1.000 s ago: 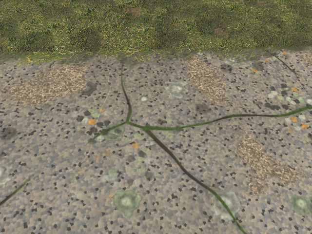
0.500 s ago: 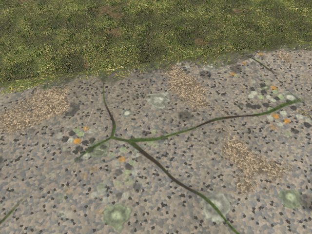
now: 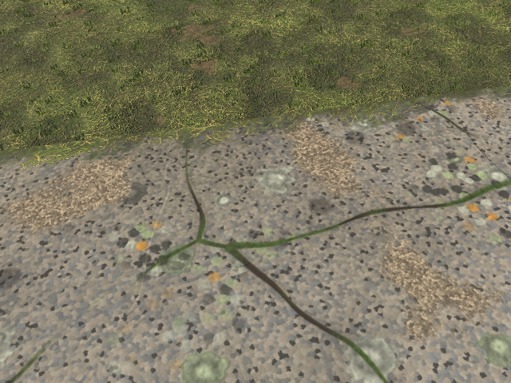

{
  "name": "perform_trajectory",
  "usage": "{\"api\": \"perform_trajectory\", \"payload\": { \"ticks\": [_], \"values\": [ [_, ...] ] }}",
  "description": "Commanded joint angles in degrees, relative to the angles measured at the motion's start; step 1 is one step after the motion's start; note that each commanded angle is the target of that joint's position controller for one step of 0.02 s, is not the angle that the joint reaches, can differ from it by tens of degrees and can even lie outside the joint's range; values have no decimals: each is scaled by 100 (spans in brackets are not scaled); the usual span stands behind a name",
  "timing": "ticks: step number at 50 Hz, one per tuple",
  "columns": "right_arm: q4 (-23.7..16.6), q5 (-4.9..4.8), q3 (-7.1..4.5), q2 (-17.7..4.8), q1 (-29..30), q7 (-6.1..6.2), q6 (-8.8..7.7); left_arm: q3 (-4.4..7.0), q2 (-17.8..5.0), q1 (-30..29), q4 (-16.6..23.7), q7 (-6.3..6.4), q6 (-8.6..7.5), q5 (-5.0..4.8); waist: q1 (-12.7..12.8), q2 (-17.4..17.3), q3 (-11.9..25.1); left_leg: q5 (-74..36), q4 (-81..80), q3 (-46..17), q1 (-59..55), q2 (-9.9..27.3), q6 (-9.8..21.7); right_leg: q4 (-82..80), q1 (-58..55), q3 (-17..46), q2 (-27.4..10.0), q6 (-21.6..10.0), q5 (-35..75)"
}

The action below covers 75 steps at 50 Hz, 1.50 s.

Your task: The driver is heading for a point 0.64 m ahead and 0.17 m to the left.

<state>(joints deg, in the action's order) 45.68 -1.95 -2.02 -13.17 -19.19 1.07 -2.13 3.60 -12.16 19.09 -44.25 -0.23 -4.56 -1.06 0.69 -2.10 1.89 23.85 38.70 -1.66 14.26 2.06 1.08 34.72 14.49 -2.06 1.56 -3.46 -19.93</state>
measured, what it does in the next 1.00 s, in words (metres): walks ahead: left foot, then right foot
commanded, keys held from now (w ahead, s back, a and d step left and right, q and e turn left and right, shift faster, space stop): w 0.74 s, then w+q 0.12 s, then no key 0.14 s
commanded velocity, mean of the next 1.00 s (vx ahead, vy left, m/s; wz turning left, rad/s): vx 0.44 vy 0.00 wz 0.04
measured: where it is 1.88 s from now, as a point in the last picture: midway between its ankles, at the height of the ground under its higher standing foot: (259, 356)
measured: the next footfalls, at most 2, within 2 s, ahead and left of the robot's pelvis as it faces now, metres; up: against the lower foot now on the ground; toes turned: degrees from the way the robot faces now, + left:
left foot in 0.40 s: +0.37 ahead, +0.15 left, +0.00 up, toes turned +2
right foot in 0.96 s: +0.68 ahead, -0.07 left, +0.00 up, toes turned +3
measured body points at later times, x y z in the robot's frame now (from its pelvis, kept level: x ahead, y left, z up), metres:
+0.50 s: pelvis +0.23 +0.07 +0.00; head +0.27 +0.07 +0.44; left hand +0.24 +0.34 -0.13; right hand +0.43 -0.18 -0.09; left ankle +0.33 +0.15 -0.73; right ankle +0.06 -0.09 -0.63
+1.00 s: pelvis +0.51 +0.04 +0.00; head +0.55 +0.04 +0.44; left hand +0.74 +0.27 -0.07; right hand +0.50 -0.24 -0.14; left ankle +0.33 +0.15 -0.70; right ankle +0.64 -0.07 -0.73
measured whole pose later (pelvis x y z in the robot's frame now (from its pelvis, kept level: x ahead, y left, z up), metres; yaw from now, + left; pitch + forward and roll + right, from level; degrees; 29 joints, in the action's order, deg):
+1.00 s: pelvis +0.51 +0.04 +0.00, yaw +4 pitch +3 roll +1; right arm 49.6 -0.2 -2.5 -16.2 -23.7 0.7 -2.2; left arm 1.5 -13.5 0.9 -37.7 -2.2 -6.9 1.4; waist -4.9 0.4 -1.8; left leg 29.4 37.2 -2.9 5.2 -2.0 0.9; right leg 28.7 29.1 -0.6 -0.6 -2.3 -1.5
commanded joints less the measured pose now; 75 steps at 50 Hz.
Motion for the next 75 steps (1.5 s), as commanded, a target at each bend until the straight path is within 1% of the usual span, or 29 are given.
{"api": "perform_trajectory", "payload": {
  "ticks": [1,4,7,11,17,20,21,22,23,25,27,30,38,44,46,48,49,50,51,52,53,55,57,60,65,67,68,70,75],
  "values": [
    [-1055,-63,-120,-609,1496,-6,-383,282,-1134,1319,58,-31,-203,92,683,1610,-771,723,2262,-215,3713,-272,99,-2612,-2046,4525,-2318,-1578,-1479],
    [-843,-12,-110,-480,1131,-154,-478,124,-748,808,231,-28,-222,99,253,494,-563,-446,2913,-313,4038,277,380,-2424,-2164,3084,-1936,-1178,-520],
    [-854,33,-100,-357,1313,-298,-429,-3,-456,810,199,-22,-101,103,217,626,-613,-1162,2148,19,3575,392,216,-2681,-1724,1856,-1463,-896,889],
    [-1042,72,43,-100,2074,-420,-439,46,-823,968,141,74,-2,85,414,695,-718,-2102,297,416,2657,146,-61,-2754,-1108,960,-1160,-759,1659],
    [-1214,18,-92,-606,2321,-471,-415,149,-1144,922,-3,88,34,-17,187,913,-769,-2238,-762,347,1790,-49,246,-2484,-1574,868,-1611,-553,2746],
    [-743,65,-367,-1130,500,-291,-349,155,-1158,783,30,112,132,59,-761,929,532,-2049,-743,519,-814,-284,645,-113,-1126,343,-1182,-164,4799],
    [-572,143,-467,-1600,-517,-191,-294,34,-854,839,202,140,136,211,-1031,-111,1420,-1811,-634,-1036,-2586,1008,963,1914,256,165,-776,38,2628],
    [-506,272,-450,-1833,-588,-263,-320,-167,-57,1671,245,117,22,63,-449,-1807,2094,-105,-1904,-4087,-3727,2091,1777,3755,2059,674,258,338,-1218],
    [-542,200,-344,-1281,-316,-250,-328,-40,-681,1232,159,90,-82,-76,-621,-1113,1590,690,-2409,-4331,-3234,1955,1600,4492,2711,1134,-72,286,-1039],
    [-592,158,-225,-917,420,-232,-317,29,-979,236,384,83,-149,-105,-364,-49,392,-309,-2443,-2578,-1543,1570,1237,4229,2739,749,-667,202,69],
    [-599,295,-189,-719,777,-280,-362,63,-889,252,351,89,-78,-1,16,-165,142,-1044,-2724,-1702,-519,1087,1161,3768,2172,753,-987,180,600],
    [-431,234,-217,-762,708,-311,-501,49,-717,283,300,116,109,47,167,-170,-77,-1498,-3090,-1163,17,949,1328,3390,2100,679,-1073,268,861],
    [-80,126,-244,-1073,-137,-153,-369,-42,-562,-1479,769,38,-25,94,-414,58,-491,-2411,-3189,-464,-645,793,1089,724,2665,421,-892,401,2743],
    [140,89,-258,-1167,-607,-61,-123,-63,-577,-2349,1142,-206,-194,51,-581,-93,-652,-2935,-2412,-774,-1524,1018,1062,-487,2568,386,-492,357,2231],
    [156,118,-289,-1231,-562,-10,-62,-3,-729,-2034,1069,-245,-251,112,-398,-342,-352,-3983,-1883,-766,-1686,994,844,-719,1856,280,-286,194,2080],
    [68,121,-253,-1157,-361,4,-55,154,-1086,-870,737,-192,-315,219,216,-353,481,-5025,-473,-447,-1355,494,473,-1069,-57,94,-183,-168,3117],
    [-167,259,-135,-854,-233,7,-99,217,-1468,68,586,-130,-316,357,529,240,1469,-3323,1168,-268,-142,98,196,-466,-2001,1077,-1271,-582,5393],
    [-8,253,56,-222,-1482,-70,-174,232,-1662,233,487,-141,-238,344,82,1864,2473,1488,3158,-324,1782,-718,-184,-276,-3998,3070,-2870,-1726,6709],
    [220,131,-96,-907,-1460,-94,-183,181,-1245,392,506,-153,-139,210,395,1277,2786,1545,3665,-1039,1974,-576,-213,-584,-3778,3344,-2612,-1671,5640],
    [53,3,-173,-1092,-783,-87,-152,102,-1031,-72,531,-126,-80,151,358,1001,1819,1237,3703,-841,2370,-336,-256,-767,-3048,2500,-2343,-1425,5243],
    [-73,51,-151,-1001,-315,-42,-98,31,-858,-554,531,-99,-44,130,192,566,1209,829,3367,-569,2343,-80,-325,-1005,-2188,2040,-2041,-1241,5019],
    [-115,158,-168,-820,-197,8,92,-62,-634,-1121,486,-105,-31,200,-236,596,586,322,2562,-442,1542,264,-410,-1479,-616,1429,-1676,-1093,4692],
    [-22,179,-93,-484,-458,57,238,-57,-651,-1445,406,-134,-56,297,-473,835,499,93,1675,-185,637,199,-496,-1731,291,903,-1429,-1073,4821],
    [-37,238,-66,-473,-268,96,291,-7,-835,-1436,208,-85,-17,272,-402,923,677,-662,627,-91,91,167,-466,-1817,389,683,-1389,-1059,4317],
    [-99,327,-143,-633,248,84,382,-97,-713,-1379,-53,-29,169,162,-333,779,168,-1457,-807,57,-658,60,-145,-1917,944,796,-1067,-519,31],
    [-297,363,-191,-1028,461,136,348,-175,-514,-995,-198,-22,190,251,-96,107,-181,-2007,-1477,-640,-639,691,161,-1389,1118,571,-564,45,-732],
    [-204,291,-239,-1169,736,135,337,-173,-417,-619,-255,12,223,223,291,-821,-184,-669,-1640,-678,167,686,354,-1275,514,123,-220,223,-242],
    [-188,328,-118,-607,874,70,249,-114,-667,-912,-326,101,300,219,88,-641,-413,271,-1925,-568,802,385,152,-1008,-72,60,-228,325,400],
    [11,247,-122,-637,697,59,77,-101,-622,-859,-593,147,324,189,-9,-124,-109,-1517,-1391,-311,114,220,6,-996,-148,182,-365,251,1083]
  ]
}}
